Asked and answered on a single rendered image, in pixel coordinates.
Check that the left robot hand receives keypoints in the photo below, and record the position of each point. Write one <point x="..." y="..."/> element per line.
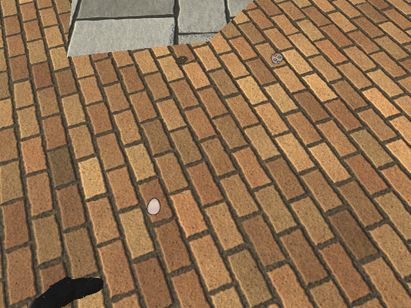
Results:
<point x="65" y="291"/>

